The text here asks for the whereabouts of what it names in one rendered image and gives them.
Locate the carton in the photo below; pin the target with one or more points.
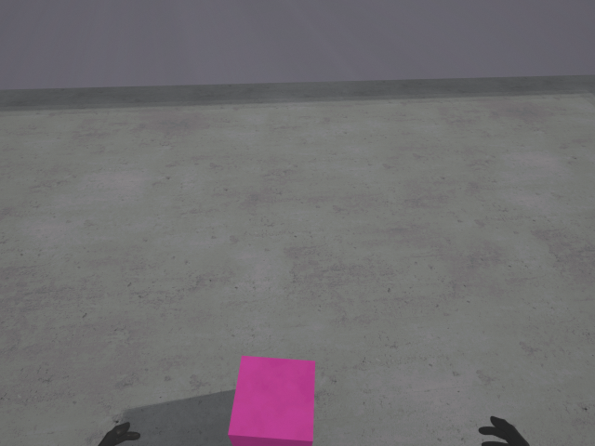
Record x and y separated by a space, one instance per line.
273 403

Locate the robot right hand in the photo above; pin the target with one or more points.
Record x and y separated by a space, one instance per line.
503 430

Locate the robot left hand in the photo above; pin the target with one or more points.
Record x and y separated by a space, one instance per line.
119 434

